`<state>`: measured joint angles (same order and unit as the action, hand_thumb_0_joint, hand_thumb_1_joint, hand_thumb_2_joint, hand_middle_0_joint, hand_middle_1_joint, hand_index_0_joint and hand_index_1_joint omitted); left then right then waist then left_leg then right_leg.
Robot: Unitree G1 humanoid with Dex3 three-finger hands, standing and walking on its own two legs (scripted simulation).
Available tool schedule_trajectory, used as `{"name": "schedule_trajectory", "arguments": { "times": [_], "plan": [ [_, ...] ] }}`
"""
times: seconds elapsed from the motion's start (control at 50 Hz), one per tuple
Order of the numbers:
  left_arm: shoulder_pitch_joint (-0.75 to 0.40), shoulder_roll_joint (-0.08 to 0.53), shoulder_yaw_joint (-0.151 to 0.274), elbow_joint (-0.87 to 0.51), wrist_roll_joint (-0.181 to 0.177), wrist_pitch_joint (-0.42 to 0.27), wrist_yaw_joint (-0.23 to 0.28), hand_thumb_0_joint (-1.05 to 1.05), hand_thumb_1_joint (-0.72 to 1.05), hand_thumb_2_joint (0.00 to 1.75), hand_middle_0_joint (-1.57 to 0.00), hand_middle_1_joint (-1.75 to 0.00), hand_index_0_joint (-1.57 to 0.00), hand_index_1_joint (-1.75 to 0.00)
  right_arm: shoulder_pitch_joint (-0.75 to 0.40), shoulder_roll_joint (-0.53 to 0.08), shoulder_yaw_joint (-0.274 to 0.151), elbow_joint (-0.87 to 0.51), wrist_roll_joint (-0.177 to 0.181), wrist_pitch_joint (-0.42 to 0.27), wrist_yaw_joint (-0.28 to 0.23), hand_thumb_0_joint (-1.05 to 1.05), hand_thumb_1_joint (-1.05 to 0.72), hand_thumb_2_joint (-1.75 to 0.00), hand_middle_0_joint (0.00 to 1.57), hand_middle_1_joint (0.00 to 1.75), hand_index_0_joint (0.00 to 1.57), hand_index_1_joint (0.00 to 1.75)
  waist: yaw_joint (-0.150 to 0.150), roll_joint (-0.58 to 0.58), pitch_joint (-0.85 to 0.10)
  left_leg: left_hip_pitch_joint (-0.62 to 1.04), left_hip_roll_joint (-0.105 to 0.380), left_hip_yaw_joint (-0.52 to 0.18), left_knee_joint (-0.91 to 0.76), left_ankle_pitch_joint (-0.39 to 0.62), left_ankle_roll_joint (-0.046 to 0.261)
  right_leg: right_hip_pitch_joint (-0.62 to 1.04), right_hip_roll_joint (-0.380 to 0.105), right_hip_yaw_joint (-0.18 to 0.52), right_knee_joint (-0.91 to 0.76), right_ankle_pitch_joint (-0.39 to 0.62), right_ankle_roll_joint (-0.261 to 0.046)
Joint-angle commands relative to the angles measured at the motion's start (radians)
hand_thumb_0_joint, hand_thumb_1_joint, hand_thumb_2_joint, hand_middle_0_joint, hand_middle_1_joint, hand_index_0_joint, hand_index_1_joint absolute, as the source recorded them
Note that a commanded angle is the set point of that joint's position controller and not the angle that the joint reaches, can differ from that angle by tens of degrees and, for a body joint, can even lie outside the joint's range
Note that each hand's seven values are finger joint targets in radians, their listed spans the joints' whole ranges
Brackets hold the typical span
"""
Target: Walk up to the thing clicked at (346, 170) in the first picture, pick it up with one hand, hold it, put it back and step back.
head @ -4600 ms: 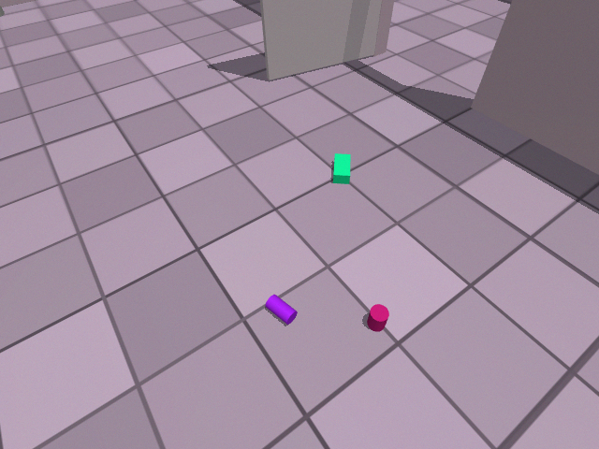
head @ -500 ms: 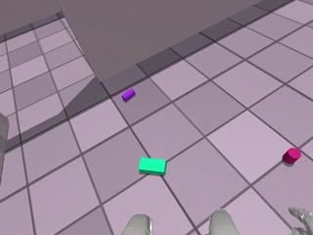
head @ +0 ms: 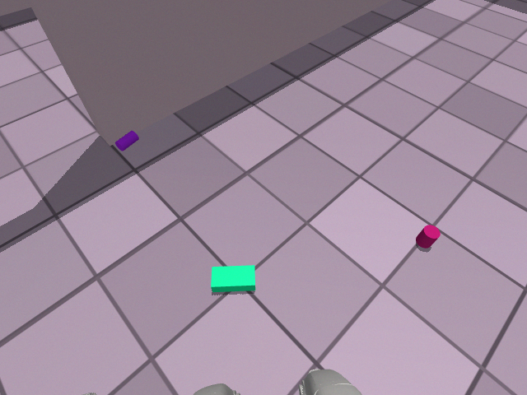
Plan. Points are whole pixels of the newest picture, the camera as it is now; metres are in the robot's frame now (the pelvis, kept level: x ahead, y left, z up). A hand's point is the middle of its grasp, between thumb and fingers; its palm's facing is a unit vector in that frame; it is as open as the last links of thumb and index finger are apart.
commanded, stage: walk up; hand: left
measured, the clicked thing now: (233, 278) +0.58 +0.10 -0.72
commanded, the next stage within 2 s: stand in 1.62 s
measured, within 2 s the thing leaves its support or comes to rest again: neither
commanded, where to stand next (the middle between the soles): +0.18 -0.19 m, yaw +0 degrees
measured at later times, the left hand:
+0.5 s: hand out of the picture +0.09 +0.22 -0.13, palm faces -0.05 -0.91 -0.40, open 7.4 cm
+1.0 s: hand out of the picture +0.11 +0.22 -0.13, palm faces -0.02 -0.94 -0.33, open 7.4 cm
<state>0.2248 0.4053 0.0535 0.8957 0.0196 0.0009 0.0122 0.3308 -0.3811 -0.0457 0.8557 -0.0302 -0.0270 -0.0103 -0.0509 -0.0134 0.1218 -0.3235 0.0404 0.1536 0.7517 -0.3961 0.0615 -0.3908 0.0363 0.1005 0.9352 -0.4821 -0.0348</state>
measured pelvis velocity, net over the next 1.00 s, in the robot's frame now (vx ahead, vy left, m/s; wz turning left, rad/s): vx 0.01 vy -0.03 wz -0.03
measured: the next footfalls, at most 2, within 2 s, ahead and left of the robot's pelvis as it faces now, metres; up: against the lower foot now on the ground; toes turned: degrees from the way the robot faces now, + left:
right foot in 0.20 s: +0.03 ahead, -0.16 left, +0.00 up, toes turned -3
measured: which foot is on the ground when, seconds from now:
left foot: down 0.00-1.00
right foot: up 0.00-0.18, down 0.20-1.00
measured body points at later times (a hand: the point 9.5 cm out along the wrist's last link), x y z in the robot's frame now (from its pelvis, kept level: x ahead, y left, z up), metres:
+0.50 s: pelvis -0.01 -0.04 +0.01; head -0.01 -0.06 +0.46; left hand +0.09 +0.27 -0.10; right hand +0.04 -0.34 -0.13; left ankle +0.03 +0.11 -0.71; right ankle -0.01 -0.15 -0.71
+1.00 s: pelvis +0.01 -0.03 +0.03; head +0.02 -0.03 +0.48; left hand +0.11 +0.27 -0.10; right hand +0.09 -0.33 -0.10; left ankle +0.03 +0.11 -0.71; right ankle -0.01 -0.16 -0.71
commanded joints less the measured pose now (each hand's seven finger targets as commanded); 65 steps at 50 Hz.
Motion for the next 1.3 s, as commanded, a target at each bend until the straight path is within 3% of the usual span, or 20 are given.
{"name": "schedule_trajectory", "arguments": {
  "times": [0.0,0.04,0.08,0.14,0.16,0.18,0.2,0.22,0.24,0.26,0.3,0.4,0.44,0.46,0.5,0.56,0.62,0.78,0.9,1.28],
  "plan": [
    [-0.002,0.185,0.047,-0.068,-0.01,-0.045,0.008,0.0,0.9,0.9,-0.2,-0.3,-0.2,-0.3,0.011,-0.284,-0.08,-0.053,-0.001,-0.039,-0.017,0.0,-0.9,-0.9,0.2,0.3,0.2,0.3,0.004,0.216,-0.089,0.21,0.262,-0.349,-0.304,0.524,0.026,-0.083,-0.033,-0.071,-0.106,0.023,-0.009],
    [0.003,0.17,0.041,-0.058,-0.016,-0.047,0.01,0.0,0.9,0.9,-0.2,-0.3,-0.2,-0.3,0.01,-0.278,-0.078,-0.044,-0.002,-0.028,-0.014,0.0,-0.9,-0.9,0.2,0.3,0.2,0.3,0.002,0.267,-0.099,0.213,0.223,-0.282,-0.286,0.586,0.024,-0.043,-0.018,-0.121,-0.139,0.055,-0.011],
    [0.017,0.169,0.037,-0.042,-0.018,-0.047,0.013,0.0,0.9,0.9,-0.2,-0.3,-0.2,-0.3,0.006,-0.273,-0.076,-0.043,0.002,-0.018,-0.007,0.0,-0.9,-0.9,0.2,0.3,0.2,0.3,0.003,0.271,-0.12,0.213,0.209,-0.26,-0.284,0.527,0.033,-0.011,-0.014,-0.146,-0.165,0.054,-0.015],
    [0.087,0.165,0.037,-0.003,-0.011,-0.058,0.014,0.0,0.9,0.9,-0.2,-0.3,-0.2,-0.3,-0.079,-0.262,-0.069,-0.062,0.013,-0.001,0.008,0.0,-0.9,-0.9,0.2,0.3,0.2,0.3,0.058,0.209,-0.142,0.097,0.188,-0.192,-0.227,0.254,0.068,0.159,-0.004,-0.187,-0.349,0.147,-0.021],
    [0.107,0.178,0.044,0.01,-0.006,-0.064,0.015,0.0,0.9,0.9,-0.2,-0.3,-0.2,-0.3,-0.103,-0.234,-0.059,-0.068,0.017,0.004,0.014,0.0,-0.9,-0.9,0.2,0.3,0.2,0.3,0.08,0.162,-0.148,0.004,0.169,-0.167,-0.163,0.175,0.052,0.27,-0.009,-0.149,-0.409,0.159,-0.033],
    [0.088,0.2,0.054,0.022,0.004,-0.07,0.024,0.0,0.9,0.9,-0.2,-0.3,-0.2,-0.3,-0.12,-0.16,-0.032,-0.057,0.022,0.01,0.01,0.0,-0.9,-0.9,0.2,0.3,0.2,0.3,0.094,0.037,-0.132,-0.137,0.142,-0.142,-0.06,0.159,-0.005,0.345,-0.121,0.068,-0.465,0.229,-0.06],
    [0.064,0.258,0.064,0.003,0.011,-0.081,0.027,0.0,0.9,0.9,-0.2,-0.3,-0.2,-0.3,-0.113,-0.123,-0.018,-0.066,0.026,0.013,0.012,0.0,-0.9,-0.9,0.2,0.3,0.2,0.3,0.076,-0.107,-0.11,-0.251,0.042,-0.112,0.051,-0.018,-0.06,0.354,-0.303,0.377,-0.553,0.254,-0.139],
    [0.024,0.28,0.06,-0.007,0.006,-0.079,0.03,0.0,0.9,0.9,-0.2,-0.3,-0.2,-0.3,-0.157,-0.168,-0.028,-0.061,0.022,0.022,0.0,0.0,-0.9,-0.9,0.2,0.3,0.2,0.3,0.082,-0.061,-0.066,-0.234,0.041,-0.174,0.103,-0.191,-0.053,0.249,-0.389,0.41,-0.578,0.257,-0.237],
    [-0.014,0.299,0.061,-0.014,0.005,-0.077,0.03,0.0,0.9,0.9,-0.2,-0.3,-0.2,-0.3,-0.155,-0.197,-0.037,-0.05,0.018,0.021,0.0,0.0,-0.9,-0.9,0.2,0.3,0.2,0.3,0.07,-0.073,-0.042,-0.171,0.055,-0.18,0.125,-0.219,-0.051,0.147,-0.404,0.408,-0.568,0.258,-0.263],
    [-0.048,0.275,0.055,-0.012,0.003,-0.076,0.028,0.0,0.9,0.9,-0.2,-0.3,-0.2,-0.3,-0.138,-0.203,-0.04,-0.029,0.021,0.02,0.005,0.0,-0.9,-0.9,0.2,0.3,0.2,0.3,0.05,-0.065,-0.024,-0.131,0.057,-0.199,0.119,-0.194,-0.049,0.098,-0.367,0.34,-0.573,0.229,-0.231],
    [-0.124,0.232,0.041,-0.021,0.004,-0.077,0.024,0.0,0.9,0.9,-0.2,-0.3,-0.2,-0.3,-0.085,-0.193,-0.034,0.029,0.04,0.013,0.013,0.0,-0.9,-0.9,0.2,0.3,0.2,0.3,0.017,-0.123,-0.051,-0.06,0.037,-0.184,0.018,-0.078,-0.042,0.103,-0.283,0.194,-0.548,0.307,-0.159],
    [-0.181,0.208,0.033,0.006,-0.004,-0.056,0.007,0.0,0.9,0.9,-0.2,-0.3,-0.2,-0.3,-0.084,-0.182,-0.028,0.087,0.029,0.001,0.012,0.0,-0.9,-0.9,0.2,0.3,0.2,0.3,0.009,-0.162,-0.097,0.152,-0.011,-0.142,-0.208,0.156,-0.048,0.013,-0.205,0.077,-0.495,0.275,-0.079],
    [-0.192,0.17,0.023,0.018,-0.011,-0.047,0.002,0.0,0.9,0.9,-0.2,-0.3,-0.2,-0.3,-0.112,-0.206,-0.033,0.103,0.021,-0.011,0.007,0.0,-0.9,-0.9,0.2,0.3,0.2,0.3,0.014,-0.115,-0.117,0.197,0.043,-0.223,-0.273,0.207,-0.039,-0.005,-0.179,0.042,-0.476,0.236,-0.039],
    [-0.187,0.162,0.021,0.034,-0.016,-0.042,-0.001,0.0,0.9,0.9,-0.2,-0.3,-0.2,-0.3,-0.16,-0.227,-0.032,0.101,0.02,-0.014,0.011,0.0,-0.9,-0.9,0.2,0.3,0.2,0.3,0.036,-0.062,-0.096,0.134,0.073,-0.283,-0.318,0.105,-0.025,0.015,-0.137,0.013,-0.491,0.128,-0.019],
    [-0.165,0.167,0.018,0.075,-0.012,-0.042,-0.001,0.0,0.9,0.9,-0.2,-0.3,-0.2,-0.3,-0.218,-0.214,-0.013,0.112,0.021,-0.011,0.018,0.0,-0.9,-0.9,0.2,0.3,0.2,0.3,0.067,-0.018,-0.085,0.057,0.085,-0.289,-0.34,0.021,-0.016,0.113,-0.13,0.02,-0.52,0.039,-0.02],
    [-0.187,0.177,0.022,0.105,-0.012,-0.046,-0.004,0.0,0.9,0.9,-0.2,-0.3,-0.2,-0.3,-0.202,-0.195,-0.001,0.148,0.019,-0.02,0.017,0.0,-0.9,-0.9,0.2,0.3,0.2,0.3,0.054,-0.005,-0.105,0.081,0.064,-0.249,-0.338,0.181,-0.033,0.159,-0.149,0.033,-0.526,0.181,-0.025],
    [-0.198,0.156,0.013,0.129,-0.02,-0.042,-0.006,0.0,0.9,0.9,-0.2,-0.3,-0.2,-0.3,-0.232,-0.201,0.002,0.172,0.022,-0.027,0.013,0.0,-0.9,-0.9,0.2,0.3,0.2,0.3,0.061,0.061,-0.133,0.085,0.091,-0.272,-0.385,0.255,-0.032,0.224,-0.135,-0.016,-0.514,0.29,-0.013],
    [-0.218,0.154,0.007,0.169,-0.019,-0.033,-0.012,0.0,0.9,0.9,-0.2,-0.3,-0.2,-0.3,-0.27,-0.189,0.006,0.196,0.025,-0.026,0.005,0.0,-0.9,-0.9,0.2,0.3,0.2,0.3,0.055,0.072,-0.171,0.127,0.086,-0.248,-0.405,0.308,-0.04,0.277,-0.146,-0.032,-0.562,0.352,0.003],
    [-0.237,0.154,0.008,0.189,-0.017,-0.034,-0.01,0.0,0.9,0.9,-0.2,-0.3,-0.2,-0.3,-0.281,-0.179,0.005,0.207,0.027,-0.021,0.002,0.0,-0.9,-0.9,0.2,0.3,0.2,0.3,0.047,0.027,-0.198,0.173,0.084,-0.229,-0.385,0.422,-0.042,0.304,-0.161,-0.04,-0.589,0.442,0.011],
    [-0.241,0.15,0.014,0.199,-0.009,-0.028,-0.008,0.0,0.9,0.9,-0.2,-0.3,-0.2,-0.3,-0.313,-0.169,0.002,0.213,0.023,-0.008,0.001,0.0,-0.9,-0.9,0.2,0.3,0.2,0.3,0.046,0.014,-0.155,0.182,0.074,-0.233,-0.423,0.398,-0.05,0.307,-0.16,-0.064,-0.632,0.403,0.023]
  ]
}}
